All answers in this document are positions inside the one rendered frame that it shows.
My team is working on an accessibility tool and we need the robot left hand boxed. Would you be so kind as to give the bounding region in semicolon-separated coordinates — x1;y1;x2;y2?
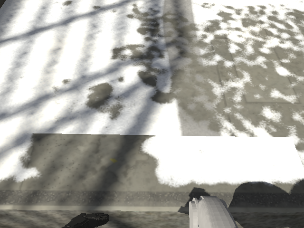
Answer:
62;213;109;228

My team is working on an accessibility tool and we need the right robot thigh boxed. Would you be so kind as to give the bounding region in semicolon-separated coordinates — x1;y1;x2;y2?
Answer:
189;196;238;228

